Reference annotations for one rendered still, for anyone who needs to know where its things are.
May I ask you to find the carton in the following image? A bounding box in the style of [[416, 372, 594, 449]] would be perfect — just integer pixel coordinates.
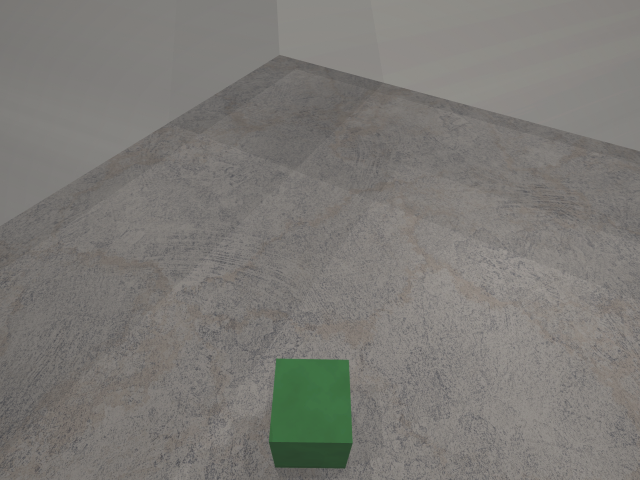
[[269, 359, 353, 468]]

